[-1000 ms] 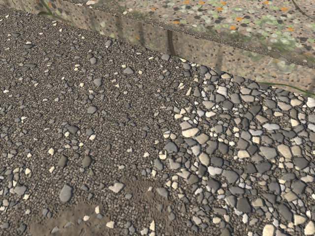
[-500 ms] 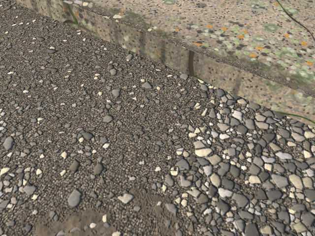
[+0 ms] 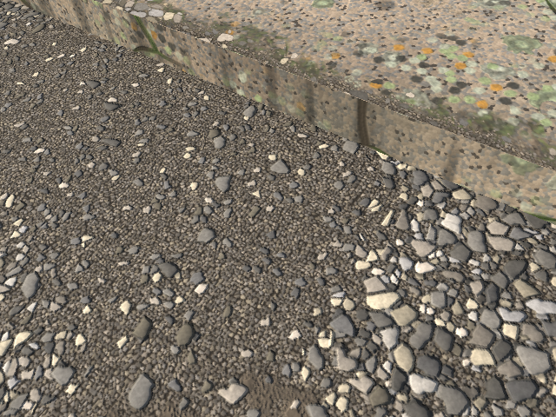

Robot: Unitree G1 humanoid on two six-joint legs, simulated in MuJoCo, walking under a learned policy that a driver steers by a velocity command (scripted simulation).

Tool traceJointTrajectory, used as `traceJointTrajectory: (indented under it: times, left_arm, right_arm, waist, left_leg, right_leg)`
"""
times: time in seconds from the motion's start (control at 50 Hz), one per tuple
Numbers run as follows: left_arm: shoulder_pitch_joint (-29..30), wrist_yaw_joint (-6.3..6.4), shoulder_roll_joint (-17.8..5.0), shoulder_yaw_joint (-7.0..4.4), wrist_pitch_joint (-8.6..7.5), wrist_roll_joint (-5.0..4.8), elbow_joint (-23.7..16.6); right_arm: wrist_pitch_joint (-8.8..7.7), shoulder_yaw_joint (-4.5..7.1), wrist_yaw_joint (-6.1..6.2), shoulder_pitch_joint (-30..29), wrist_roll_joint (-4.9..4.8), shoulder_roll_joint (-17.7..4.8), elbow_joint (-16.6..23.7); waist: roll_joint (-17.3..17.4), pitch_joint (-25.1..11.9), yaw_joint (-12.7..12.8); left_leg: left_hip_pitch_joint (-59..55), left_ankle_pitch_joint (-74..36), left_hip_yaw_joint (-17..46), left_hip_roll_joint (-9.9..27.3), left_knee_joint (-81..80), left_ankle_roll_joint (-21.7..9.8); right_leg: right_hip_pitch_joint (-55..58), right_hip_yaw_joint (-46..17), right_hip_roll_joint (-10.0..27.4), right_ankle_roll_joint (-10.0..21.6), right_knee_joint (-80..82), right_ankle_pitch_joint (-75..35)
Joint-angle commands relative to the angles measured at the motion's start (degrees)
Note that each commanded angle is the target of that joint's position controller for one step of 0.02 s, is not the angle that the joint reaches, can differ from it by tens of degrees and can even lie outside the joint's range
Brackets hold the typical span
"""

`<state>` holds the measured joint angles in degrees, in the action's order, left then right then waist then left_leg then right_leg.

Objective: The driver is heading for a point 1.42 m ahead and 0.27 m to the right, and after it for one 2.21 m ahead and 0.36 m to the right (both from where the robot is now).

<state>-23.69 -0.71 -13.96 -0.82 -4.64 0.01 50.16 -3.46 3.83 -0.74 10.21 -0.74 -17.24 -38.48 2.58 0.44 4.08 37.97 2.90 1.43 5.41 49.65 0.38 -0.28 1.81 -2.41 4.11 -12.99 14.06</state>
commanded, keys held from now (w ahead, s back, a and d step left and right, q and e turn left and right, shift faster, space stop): w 1.00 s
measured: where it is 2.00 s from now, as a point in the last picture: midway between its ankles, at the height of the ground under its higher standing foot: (322, 246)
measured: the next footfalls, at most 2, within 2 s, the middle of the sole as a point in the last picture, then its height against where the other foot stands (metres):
left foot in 0.24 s outside the picture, level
right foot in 0.74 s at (380, 374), level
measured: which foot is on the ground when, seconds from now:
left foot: up 0.00-0.22, down 0.24-0.74, up 0.76-1.00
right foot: down 0.00-0.24, up 0.26-0.72, down 0.74-1.00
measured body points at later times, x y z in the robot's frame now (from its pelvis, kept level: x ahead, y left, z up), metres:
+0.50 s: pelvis +0.29 +0.04 +0.00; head +0.32 +0.04 +0.45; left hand +0.45 +0.31 -0.10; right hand +0.34 -0.24 -0.12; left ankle +0.29 +0.13 -0.75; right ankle +0.38 -0.13 -0.68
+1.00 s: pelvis +0.57 -0.04 +0.00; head +0.60 -0.06 +0.45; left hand +0.63 +0.24 -0.11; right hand +0.71 -0.31 -0.12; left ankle +0.64 +0.13 -0.67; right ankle +0.57 -0.12 -0.75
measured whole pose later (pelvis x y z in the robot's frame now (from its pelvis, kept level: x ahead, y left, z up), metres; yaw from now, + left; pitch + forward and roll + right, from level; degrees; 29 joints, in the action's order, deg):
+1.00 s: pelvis +0.57 -0.04 +0.00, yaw +0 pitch +1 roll +0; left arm -18.5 -1.5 -15.5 -2.3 -5.1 0.2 47.0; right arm -3.4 2.9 -0.1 10.7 -0.4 -17.8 -44.9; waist 2.8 1.3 2.4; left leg 35.9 11.0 2.2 6.5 57.0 0.1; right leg -9.3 2.9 -3.2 4.2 -16.8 8.8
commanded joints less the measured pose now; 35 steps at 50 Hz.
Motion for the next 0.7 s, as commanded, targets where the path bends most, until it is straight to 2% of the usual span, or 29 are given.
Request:
traceJointTrajectory:
  times: [0.02,0.08,0.14,0.18,0.2,0.22,0.24,0.26,0.28,0.3,0.32,0.34,0.36,0.4,0.42,0.46,0.5,0.54,0.6,0.66,0.7]
  left_arm:
    - [-0.4,0.92,-10.3,-2.23,-0.22,-0.27,-2.5]
    - [-3.0,1.08,-10.9,-2.39,0.29,-0.60,-1.2]
    - [-3.9,1.20,-11.4,-2.79,1.04,-0.92,-0.3]
    - [-3.0,1.53,-12.8,-3.39,1.39,-0.82,-0.5]
    - [-2.5,1.69,-13.7,-3.70,1.74,-0.62,-0.6]
    - [-1.1,1.82,-13.6,-3.60,2.16,-0.35,-1.1]
    - [-0.8,2.02,-11.8,-2.84,2.01,0.63,-2.6]
    - [-9.7,1.10,-2.6,-0.25,0.92,0.58,-3.5]
    - [-4.9,0.53,-9.1,-1.61,-0.54,-1.06,-2.7]
    - [2.1,0.20,-11.8,-2.59,-1.33,-2.82,-5.7]
    - [5.8,0.38,-11.0,-2.25,-1.83,-2.61,-6.8]
    - [7.2,0.54,-10.2,-2.42,-1.76,-1.69,-7.0]
    - [5.4,0.54,-9.7,-2.61,-1.17,-1.28,-6.6]
    - [2.9,0.70,-7.4,-2.17,0.14,-1.01,-5.8]
    - [3.5,0.84,-6.8,-2.02,0.69,-0.78,-6.1]
    - [7.9,1.07,-6.5,-1.79,0.98,-0.11,-8.0]
    - [12.4,0.81,-6.0,-1.48,0.62,0.02,-9.3]
    - [17.0,0.31,-5.1,-1.06,0.01,-0.11,-10.3]
    - [22.3,-0.51,-5.5,-1.04,-0.49,-0.78,-12.0]
    - [24.8,-1.41,-7.0,-1.55,-0.78,-0.89,-13.6]
    - [22.3,-1.71,-8.3,-2.12,-0.94,-0.85,-13.3]
  right_arm:
    - [-1.49,-0.55,-0.86,-9.4,-0.21,-0.4,6.3]
    - [-2.06,-0.87,-1.99,-14.2,-0.60,-0.1,7.8]
    - [-2.65,-0.77,-2.97,-16.7,-0.79,-0.9,9.0]
    - [-2.69,0.07,-2.95,-13.4,-0.53,-3.1,8.4]
    - [-2.48,0.95,-2.53,-8.4,-0.41,-4.9,7.2]
    - [-2.22,2.08,-1.84,0.9,-0.44,-7.2,4.6]
    - [-1.74,2.87,-0.90,11.9,0.35,-10.1,2.1]
    - [-1.86,3.55,-1.17,14.4,0.84,-14.0,0.8]
    - [-1.65,2.22,-0.86,15.0,0.39,-7.7,0.4]
    - [-1.50,1.52,-0.48,10.1,0.16,-6.4,0.3]
    - [-1.51,1.19,-0.45,6.3,0.21,-5.6,0.4]
    - [-1.76,0.90,-0.73,3.7,0.73,-4.6,0.3]
    - [-2.18,0.58,-0.85,2.4,1.39,-3.6,0.2]
    - [-2.95,0.69,-1.11,1.5,0.77,-3.5,-0.7]
    - [-3.33,0.76,-1.16,1.6,0.44,-3.9,-1.5]
    - [-3.55,1.16,-0.78,2.7,0.47,-5.5,-2.9]
    - [-3.20,1.30,-0.27,3.9,0.40,-6.4,-3.7]
    - [-2.78,1.42,0.04,5.5,0.13,-7.3,-4.4]
    - [-2.14,1.71,0.10,9.6,-0.49,-9.0,-6.4]
    - [-1.02,1.92,0.40,11.0,-0.79,-9.5,-7.9]
    - [-0.24,2.09,0.70,10.6,-0.73,-10.1,-8.4]
  waist:
    - [-6.8,4.9,1.0]
    - [-6.2,6.8,2.1]
    - [-6.7,7.1,1.1]
    - [-8.7,3.3,-2.0]
    - [-9.8,-0.8,-5.0]
    - [-9.4,-6.8,-10.2]
    - [-5.9,-15.6,-14.1]
    - [11.0,-25.1,-8.3]
    - [7.4,-24.8,-11.7]
    - [5.6,-13.0,-10.7]
    - [-0.3,-7.2,-8.7]
    - [-2.5,-3.2,-6.5]
    - [-1.0,-2.7,-4.2]
    - [0.5,-2.0,-2.2]
    - [0.6,-0.8,-1.8]
    - [0.4,1.6,-2.5]
    - [-0.1,2.6,-3.9]
    - [-0.4,3.1,-5.8]
    - [-0.2,3.1,-8.2]
    - [0.5,3.2,-8.0]
    - [1.6,1.6,-5.9]
  left_leg:
    - [2.6,-7.4,-2.5,-1.2,-10.2,0.7]
    - [1.3,-9.0,-3.2,-2.5,-16.6,-0.1]
    - [1.2,-5.2,-3.0,-3.6,-20.2,-2.5]
    - [-5.3,-1.1,-4.4,-6.1,-20.9,-4.7]
    - [-12.0,0.8,-5.5,-7.9,-20.6,-6.2]
    - [-25.3,-2.2,-6.1,-8.3,-22.3,-8.2]
    - [-46.3,-3.2,3.8,0.9,-18.2,-11.5]
    - [-67.2,9.8,34.1,16.6,-22.2,-21.9]
    - [-64.8,17.0,41.8,16.6,-30.1,-20.8]
    - [-55.6,15.8,32.1,14.5,-32.3,-18.0]
    - [-46.0,10.2,25.2,12.3,-34.2,-16.5]
    - [-38.4,4.1,20.3,10.0,-36.0,-15.8]
    - [-33.8,0.9,16.9,8.3,-37.8,-15.4]
    - [-28.7,-1.1,13.1,7.1,-41.0,-16.2]
    - [-26.3,-2.1,11.2,7.0,-42.1,-16.3]
    - [-24.5,-3.2,8.1,6.3,-43.8,-16.4]
    - [-24.8,-3.4,4.8,4.5,-44.1,-15.1]
    - [-25.0,-3.7,2.0,3.0,-43.7,-13.4]
    - [-29.6,-1.6,2.5,5.0,-42.2,-12.6]
    - [-36.7,-2.9,4.0,8.3,-38.5,-11.4]
    - [-39.7,-9.2,4.4,9.2,-34.5,-10.0]
  right_leg:
    - [-1.5,-6.5,12.0,5.3,6.5,-18.8]
    - [0.6,-6.2,13.7,5.9,6.2,-19.1]
    - [6.1,-6.3,16.2,5.8,2.9,-26.4]
    - [9.1,-5.8,16.6,4.8,-3.1,-44.0]
    - [9.9,-5.2,16.1,4.3,-9.6,-54.5]
    - [6.3,-3.3,14.1,2.9,-20.4,-58.6]
    - [-7.9,-3.4,12.1,1.6,-36.6,-42.7]
    - [-31.5,-4.4,-0.4,-2.2,-59.0,9.0]
    - [-37.8,-11.6,0.0,-1.8,-65.5,17.6]
    - [-41.8,-9.9,3.2,-1.5,-65.8,13.8]
    - [-40.4,-8.0,6.2,-1.4,-62.6,8.7]
    - [-38.6,-7.0,7.9,-1.9,-59.1,5.7]
    - [-34.9,-7.5,9.5,-2.2,-57.3,3.7]
    - [-31.8,-6.9,10.6,-3.5,-53.9,2.9]
    - [-32.1,-6.4,11.1,-4.2,-51.7,2.6]
    - [-34.9,-5.7,11.8,-5.6,-45.8,-2.2]
    - [-35.5,-5.0,11.5,-6.0,-37.3,-10.2]
    - [-33.1,-3.4,9.8,-5.8,-28.2,-17.2]
    - [-32.2,-2.8,8.2,-5.3,-21.7,-20.4]
    - [-33.7,-3.6,7.4,-3.2,-17.7,-15.3]
    - [-29.8,-2.6,6.2,-1.6,-16.2,-10.6]
Over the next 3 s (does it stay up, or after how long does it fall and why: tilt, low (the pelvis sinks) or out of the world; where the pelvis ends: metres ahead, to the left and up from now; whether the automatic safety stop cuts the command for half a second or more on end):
stays up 0.99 -0.05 0.00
